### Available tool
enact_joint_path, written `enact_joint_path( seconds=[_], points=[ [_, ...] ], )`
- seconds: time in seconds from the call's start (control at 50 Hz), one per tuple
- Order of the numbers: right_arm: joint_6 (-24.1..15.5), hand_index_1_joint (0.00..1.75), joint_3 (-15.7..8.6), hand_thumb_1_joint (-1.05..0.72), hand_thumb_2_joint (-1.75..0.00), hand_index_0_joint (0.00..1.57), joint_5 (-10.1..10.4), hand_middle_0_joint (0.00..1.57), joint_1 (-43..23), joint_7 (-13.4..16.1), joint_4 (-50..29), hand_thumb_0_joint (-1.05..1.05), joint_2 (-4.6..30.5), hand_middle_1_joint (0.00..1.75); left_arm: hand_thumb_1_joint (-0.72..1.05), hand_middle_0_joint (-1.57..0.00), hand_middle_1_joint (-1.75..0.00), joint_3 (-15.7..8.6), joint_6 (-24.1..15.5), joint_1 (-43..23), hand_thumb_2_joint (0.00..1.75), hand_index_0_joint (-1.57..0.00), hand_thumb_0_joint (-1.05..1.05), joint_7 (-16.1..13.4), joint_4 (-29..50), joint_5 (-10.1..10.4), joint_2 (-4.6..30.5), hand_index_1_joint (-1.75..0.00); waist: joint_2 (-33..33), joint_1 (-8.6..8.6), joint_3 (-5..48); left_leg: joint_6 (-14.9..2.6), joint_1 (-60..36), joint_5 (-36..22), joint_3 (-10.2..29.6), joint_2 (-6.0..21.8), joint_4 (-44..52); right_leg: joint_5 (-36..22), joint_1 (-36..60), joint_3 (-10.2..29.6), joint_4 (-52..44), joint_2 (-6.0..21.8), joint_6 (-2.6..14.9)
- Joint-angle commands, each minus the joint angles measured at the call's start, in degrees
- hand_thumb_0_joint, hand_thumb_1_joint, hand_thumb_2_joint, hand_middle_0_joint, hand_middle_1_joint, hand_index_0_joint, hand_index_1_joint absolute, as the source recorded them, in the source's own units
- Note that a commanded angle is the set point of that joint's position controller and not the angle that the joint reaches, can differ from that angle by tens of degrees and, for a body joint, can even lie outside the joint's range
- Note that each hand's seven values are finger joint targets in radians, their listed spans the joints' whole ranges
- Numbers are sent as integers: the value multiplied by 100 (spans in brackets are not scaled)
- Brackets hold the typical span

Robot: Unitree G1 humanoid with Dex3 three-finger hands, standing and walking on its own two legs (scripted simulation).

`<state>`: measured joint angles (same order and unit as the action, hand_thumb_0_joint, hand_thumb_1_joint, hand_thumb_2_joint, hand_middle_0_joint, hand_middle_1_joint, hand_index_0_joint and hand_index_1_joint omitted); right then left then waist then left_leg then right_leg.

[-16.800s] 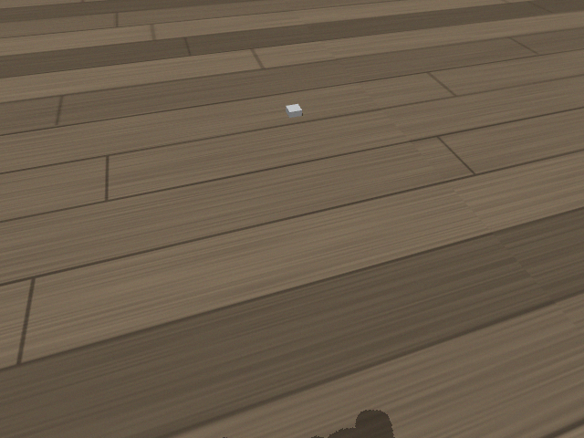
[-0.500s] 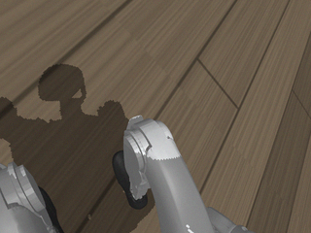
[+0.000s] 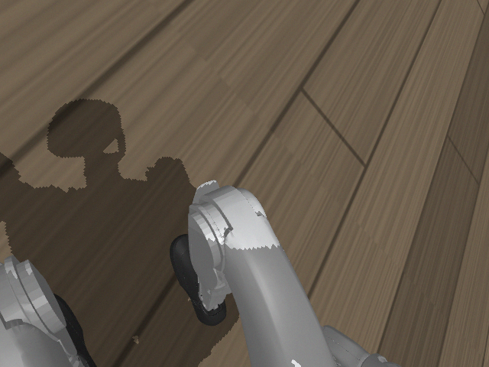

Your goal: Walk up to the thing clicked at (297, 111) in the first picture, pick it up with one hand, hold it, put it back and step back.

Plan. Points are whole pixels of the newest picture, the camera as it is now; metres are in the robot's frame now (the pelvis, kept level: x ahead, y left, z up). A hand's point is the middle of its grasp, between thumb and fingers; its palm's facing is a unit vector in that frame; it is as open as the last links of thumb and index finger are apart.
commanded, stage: close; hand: left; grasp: from above
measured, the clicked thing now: out of the picture +0.41 +0.36 -0.30
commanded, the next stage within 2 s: settle in 1.22 s
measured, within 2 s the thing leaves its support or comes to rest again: leaves its support in 1.64 s
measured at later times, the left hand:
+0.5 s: hand out of the picture +0.41 +0.36 -0.26, palm faces -0.31 -0.33 -0.89, open 11.8 cm
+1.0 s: hand out of the picture +0.41 +0.36 -0.26, palm faces -0.31 -0.33 -0.89, open 10.3 cm
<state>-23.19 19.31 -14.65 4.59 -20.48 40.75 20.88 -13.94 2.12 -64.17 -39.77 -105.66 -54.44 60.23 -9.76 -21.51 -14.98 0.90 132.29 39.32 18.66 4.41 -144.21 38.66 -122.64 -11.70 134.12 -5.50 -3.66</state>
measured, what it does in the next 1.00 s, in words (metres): stands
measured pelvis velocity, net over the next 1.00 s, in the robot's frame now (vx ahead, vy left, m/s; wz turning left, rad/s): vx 0.00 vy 0.00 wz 0.00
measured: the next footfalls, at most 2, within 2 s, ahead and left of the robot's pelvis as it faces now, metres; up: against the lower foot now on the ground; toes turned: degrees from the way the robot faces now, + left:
none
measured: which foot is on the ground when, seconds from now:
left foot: down 0.00-1.00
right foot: down 0.00-1.00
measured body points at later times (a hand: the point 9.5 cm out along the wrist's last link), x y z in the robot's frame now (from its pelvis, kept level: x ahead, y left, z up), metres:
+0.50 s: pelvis +0.00 +0.00 +0.00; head +0.28 +0.13 +0.32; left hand +0.42 +0.37 -0.21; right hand +0.05 -0.24 -0.05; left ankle +0.07 +0.14 -0.28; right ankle +0.12 -0.12 -0.28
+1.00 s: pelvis +0.00 +0.00 +0.00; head +0.28 +0.13 +0.33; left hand +0.42 +0.37 -0.21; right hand +0.05 -0.23 -0.05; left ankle +0.07 +0.14 -0.28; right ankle +0.12 -0.12 -0.28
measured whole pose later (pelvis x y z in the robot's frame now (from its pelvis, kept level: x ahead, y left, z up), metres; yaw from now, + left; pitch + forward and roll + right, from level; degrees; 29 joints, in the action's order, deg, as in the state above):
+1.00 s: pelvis +0.00 +0.00 +0.00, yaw +0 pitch +25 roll -15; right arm -22.9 19.2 -14.6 5.3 -20.1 40.5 20.7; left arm -11.9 1.7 -63.4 -39.2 -104.9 -54.2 58.7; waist -9.5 -21.2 -14.4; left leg 0.9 131.8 38.8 18.5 4.5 -143.2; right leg 38.0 -122.2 -11.7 133.1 -5.5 -3.5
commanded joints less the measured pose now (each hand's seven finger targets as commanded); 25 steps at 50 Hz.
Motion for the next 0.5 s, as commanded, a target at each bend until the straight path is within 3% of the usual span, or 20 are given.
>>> enact_joint_path(
  seconds=[0.0,0.1,0.12,0.24,0.26,0.36,0.42,0.48],
  points=[
    [-4,30,-500,-90,-90,20,84,20,1181,62,112,0,1907,30,-31,-26,-87,179,34,-949,79,-26,0,-200,476,27,1018,-86,3051,-383,3633,-32,-2758,-1096,-631,241,1470,-1528,1983,-587,-1227,-204,380],
    [-6,30,-501,-90,-90,20,87,20,1203,72,94,0,1907,30,-25,-31,-81,222,16,-1127,74,-31,0,-185,562,-2,1089,-81,2980,-441,3480,-56,-2662,-893,-656,221,1465,-1360,1827,-561,-1287,-195,373],
    [2,30,-516,-90,-90,20,94,20,1185,84,125,0,1916,30,-23,-33,-80,167,4,-1077,73,-33,0,-185,552,1,1135,-80,3039,-390,3496,-44,-2675,-843,-663,227,1505,-1293,1834,-554,-1297,-199,389],
    [4,30,-495,-89,-90,20,84,20,1194,77,147,0,1874,30,-17,-37,-76,231,13,-1118,68,-37,0,-205,528,-11,979,-75,3075,-413,3492,-8,-2754,-883,-605,238,1536,-1316,1744,-595,-1219,-167,390],
    [7,30,-483,-90,-90,20,57,20,1241,75,119,0,1873,30,-17,-38,-74,299,8,-1137,68,-38,0,-184,552,-13,980,-74,3060,-483,3519,-29,-2772,-951,-630,232,1493,-1406,1868,-571,-1261,-192,378],
    [16,30,-480,-89,-90,20,80,20,1193,101,128,0,1911,30,-10,-44,-69,248,22,-1108,63,-43,0,-232,468,4,990,-69,3094,-407,3552,-12,-2777,-960,-633,252,1523,-1405,1882,-582,-1288,-189,380],
    [18,30,-466,-89,-90,20,70,20,1271,79,140,0,1923,30,-7,-45,-68,323,14,-1256,60,-46,0,-242,545,-34,955,-67,3197,-496,3574,21,-2931,-1131,-555,261,1568,-1531,1831,-646,-1211,-186,398],
    [16,30,-470,-89,-90,20,57,20,1235,94,68,0,1957,30,-4,-48,-64,276,24,-1104,58,-49,0,-268,497,-18,997,-64,2999,-474,3530,-36,-2710,-950,-675,223,1502,-1441,1994,-565,-1369,-212,368]
  ],
)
